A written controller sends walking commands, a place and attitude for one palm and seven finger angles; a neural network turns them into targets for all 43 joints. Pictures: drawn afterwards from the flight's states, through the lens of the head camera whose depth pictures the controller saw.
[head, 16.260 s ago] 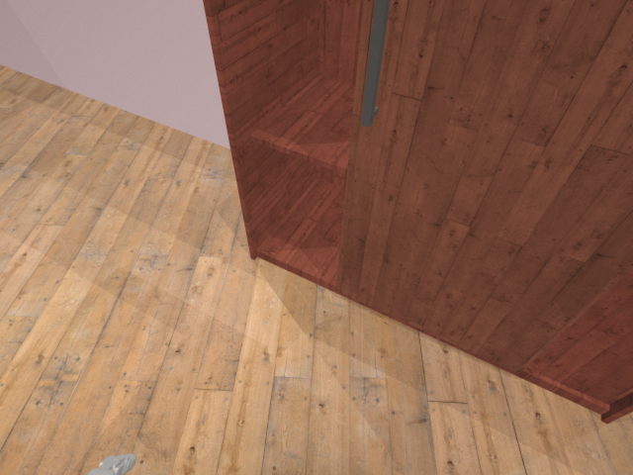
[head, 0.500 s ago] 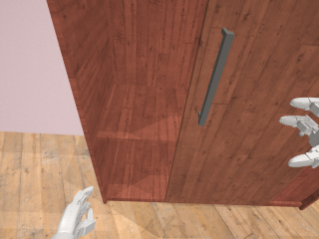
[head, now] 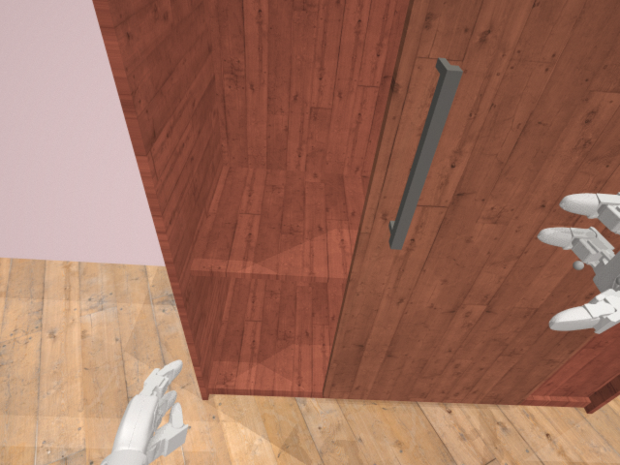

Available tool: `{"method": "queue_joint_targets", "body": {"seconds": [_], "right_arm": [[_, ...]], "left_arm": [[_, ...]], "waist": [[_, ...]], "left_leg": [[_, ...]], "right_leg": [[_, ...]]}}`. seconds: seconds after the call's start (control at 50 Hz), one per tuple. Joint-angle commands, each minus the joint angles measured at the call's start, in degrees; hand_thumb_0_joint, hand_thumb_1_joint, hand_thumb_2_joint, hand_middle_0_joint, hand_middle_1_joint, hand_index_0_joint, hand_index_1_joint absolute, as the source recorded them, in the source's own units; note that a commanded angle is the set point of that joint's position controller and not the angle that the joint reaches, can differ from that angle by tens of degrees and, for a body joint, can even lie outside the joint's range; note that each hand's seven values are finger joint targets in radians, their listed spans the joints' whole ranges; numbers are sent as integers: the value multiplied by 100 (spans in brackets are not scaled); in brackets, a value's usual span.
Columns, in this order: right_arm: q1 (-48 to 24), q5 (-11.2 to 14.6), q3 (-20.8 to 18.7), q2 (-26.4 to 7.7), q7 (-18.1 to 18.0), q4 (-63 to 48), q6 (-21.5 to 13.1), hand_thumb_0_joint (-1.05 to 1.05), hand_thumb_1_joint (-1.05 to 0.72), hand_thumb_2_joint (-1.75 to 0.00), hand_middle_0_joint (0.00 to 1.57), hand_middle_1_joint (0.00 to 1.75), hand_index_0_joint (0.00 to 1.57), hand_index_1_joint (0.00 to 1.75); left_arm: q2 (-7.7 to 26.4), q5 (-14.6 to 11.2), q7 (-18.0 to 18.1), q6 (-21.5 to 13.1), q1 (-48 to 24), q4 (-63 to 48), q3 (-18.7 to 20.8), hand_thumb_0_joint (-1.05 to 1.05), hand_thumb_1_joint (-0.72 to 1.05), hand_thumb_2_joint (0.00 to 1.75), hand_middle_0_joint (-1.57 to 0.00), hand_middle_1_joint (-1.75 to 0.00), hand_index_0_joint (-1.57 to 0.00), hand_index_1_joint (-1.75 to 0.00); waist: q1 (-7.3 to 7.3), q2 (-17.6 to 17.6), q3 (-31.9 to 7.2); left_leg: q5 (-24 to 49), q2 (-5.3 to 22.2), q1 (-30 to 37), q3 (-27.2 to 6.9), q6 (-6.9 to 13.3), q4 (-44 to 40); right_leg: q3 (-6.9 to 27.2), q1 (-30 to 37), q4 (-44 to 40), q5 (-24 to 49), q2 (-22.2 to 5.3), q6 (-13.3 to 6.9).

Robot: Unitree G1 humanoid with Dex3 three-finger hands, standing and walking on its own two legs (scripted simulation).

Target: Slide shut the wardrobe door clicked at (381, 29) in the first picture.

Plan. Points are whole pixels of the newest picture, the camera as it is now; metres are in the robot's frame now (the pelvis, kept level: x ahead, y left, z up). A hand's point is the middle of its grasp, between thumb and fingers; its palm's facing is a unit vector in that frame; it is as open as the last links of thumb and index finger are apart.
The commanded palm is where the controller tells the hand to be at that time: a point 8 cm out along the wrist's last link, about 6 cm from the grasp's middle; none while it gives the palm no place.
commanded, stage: move the hooked fingers beside the handle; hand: right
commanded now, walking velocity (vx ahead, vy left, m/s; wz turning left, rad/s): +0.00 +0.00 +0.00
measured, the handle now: (415, 166) +0.50 -0.15 +0.18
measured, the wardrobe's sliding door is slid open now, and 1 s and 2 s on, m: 0.37 0.37 0.37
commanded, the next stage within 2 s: none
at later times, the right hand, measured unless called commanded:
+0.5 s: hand (539, 241) +0.32 -0.25 +0.20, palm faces +0.09 +0.99 -0.05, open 14.0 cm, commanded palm +0.29 -0.29 +0.20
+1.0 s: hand (505, 210) +0.38 -0.24 +0.19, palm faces +0.07 +1.00 -0.03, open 14.0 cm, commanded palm +0.36 -0.28 +0.19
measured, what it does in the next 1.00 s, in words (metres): stands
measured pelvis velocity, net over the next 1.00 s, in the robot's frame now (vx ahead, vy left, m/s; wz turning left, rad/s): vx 0.00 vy -0.01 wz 0.02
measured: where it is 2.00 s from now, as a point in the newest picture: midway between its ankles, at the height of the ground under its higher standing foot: outside the picture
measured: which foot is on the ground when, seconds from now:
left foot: down 0.00-1.00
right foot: down 0.00-1.00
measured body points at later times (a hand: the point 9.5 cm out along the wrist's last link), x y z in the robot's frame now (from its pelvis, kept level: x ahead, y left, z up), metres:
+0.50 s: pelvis +0.00 +0.00 +0.00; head -0.03 +0.02 +0.45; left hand +0.19 +0.22 -0.07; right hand +0.30 -0.30 +0.20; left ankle -0.03 +0.12 -0.74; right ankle +0.02 -0.13 -0.74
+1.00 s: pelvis +0.00 -0.01 +0.00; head -0.01 +0.01 +0.45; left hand +0.14 +0.24 -0.09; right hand +0.37 -0.29 +0.20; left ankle -0.03 +0.12 -0.74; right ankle +0.02 -0.13 -0.74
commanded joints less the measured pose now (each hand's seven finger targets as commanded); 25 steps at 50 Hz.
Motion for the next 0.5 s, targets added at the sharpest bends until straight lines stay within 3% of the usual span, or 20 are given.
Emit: {"method": "queue_joint_targets", "body": {"seconds": [0.0,0.04,0.06,0.14,0.18,0.24,0.3,0.34,0.42,0.48], "right_arm": [[-2207,54,-266,-1378,-141,-1023,-375,0,50,-30,30,120,30,120],[-2496,-41,0,-1262,-202,-788,-288,0,50,-30,30,120,30,120],[-2569,-70,129,-1155,-224,-828,-264,0,50,-30,30,120,30,120],[-2572,-138,-58,-1356,-321,-1147,-283,0,50,-30,30,120,30,120],[-2477,-123,-133,-1332,-387,-1402,-349,0,50,-30,30,120,30,120],[-2461,-82,-255,-1328,-501,-1136,-399,0,50,-30,30,120,30,120],[-2252,-120,-211,-1190,-591,-909,-263,0,50,-30,30,120,30,120],[-2294,-177,-126,-1158,-630,-738,-149,0,50,-30,30,120,30,120],[-2772,-240,174,-999,-628,-735,-107,0,50,-30,30,120,30,120],[-3280,-267,255,-1058,-653,-820,-280,0,50,-30,30,120,30,120]], "left_arm": [[626,-33,65,-366,-872,-912,269,0,90,90,-20,-30,-20,-30],[652,-52,86,-359,-856,-849,265,0,90,90,-20,-30,-20,-30],[646,-55,99,-366,-856,-864,270,0,90,90,-20,-30,-20,-30],[646,-19,99,-348,-863,-935,284,0,90,90,-20,-30,-20,-30],[606,-1,76,-341,-921,-1001,270,0,90,90,-20,-30,-20,-30],[596,15,51,-308,-894,-907,275,0,90,90,-20,-30,-20,-30],[596,5,29,-266,-923,-915,293,0,90,90,-20,-30,-20,-30],[614,-11,27,-208,-909,-890,307,0,90,90,-20,-30,-20,-30],[615,-37,57,-151,-892,-897,312,0,90,90,-20,-30,-20,-30],[630,-31,108,-164,-832,-885,316,0,90,90,-20,-30,-20,-30]], "waist": [[129,-98,-704],[195,-162,-431],[204,-137,-487],[107,28,-1151],[35,-125,-1409],[46,146,-1185],[-11,26,-963],[26,162,-792],[148,169,-751],[227,-32,-1022]], "left_leg": [[1301,-115,-618,41,66,-446],[947,-96,-779,8,58,-545],[972,-95,-761,17,71,-520],[1400,-74,-410,30,91,-390],[1668,-67,-254,45,115,-286],[1649,-82,-307,60,96,-335],[1649,-65,-384,63,107,-318],[1574,-52,-429,56,90,-378],[1381,-69,-553,21,83,-434],[1258,-77,-580,-5,87,-418]], "right_leg": [[43,778,-344,806,169,-277],[53,652,-392,502,164,-276],[81,717,-399,540,162,-288],[89,908,-327,952,177,-293],[73,1010,-298,1223,185,-269],[60,883,-329,1174,155,-266],[32,768,-367,1178,153,-251],[2,664,-385,1085,141,-261],[-18,708,-351,907,143,-280],[24,903,-355,833,157,-281]]}}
